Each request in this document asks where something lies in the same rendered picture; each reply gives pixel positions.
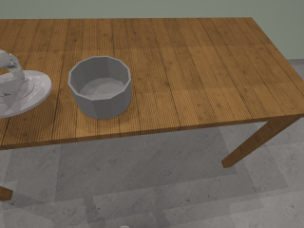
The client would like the knob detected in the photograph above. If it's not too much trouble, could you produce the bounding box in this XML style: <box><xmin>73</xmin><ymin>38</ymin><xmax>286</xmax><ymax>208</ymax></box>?
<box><xmin>0</xmin><ymin>76</ymin><xmax>22</xmax><ymax>92</ymax></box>

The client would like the robot left hand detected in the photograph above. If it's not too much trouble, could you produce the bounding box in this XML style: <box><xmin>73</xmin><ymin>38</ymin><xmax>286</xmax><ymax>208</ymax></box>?
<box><xmin>0</xmin><ymin>49</ymin><xmax>26</xmax><ymax>97</ymax></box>

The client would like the pot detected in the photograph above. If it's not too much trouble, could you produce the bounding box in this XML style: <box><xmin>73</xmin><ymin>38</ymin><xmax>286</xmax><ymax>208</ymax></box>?
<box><xmin>67</xmin><ymin>55</ymin><xmax>132</xmax><ymax>120</ymax></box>

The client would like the table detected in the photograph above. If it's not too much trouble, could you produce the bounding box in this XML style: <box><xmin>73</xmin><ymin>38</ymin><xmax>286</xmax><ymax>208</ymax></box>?
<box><xmin>0</xmin><ymin>17</ymin><xmax>304</xmax><ymax>201</ymax></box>

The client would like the lid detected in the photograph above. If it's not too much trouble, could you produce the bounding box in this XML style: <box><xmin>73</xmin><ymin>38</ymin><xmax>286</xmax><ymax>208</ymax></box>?
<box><xmin>0</xmin><ymin>70</ymin><xmax>52</xmax><ymax>119</ymax></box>

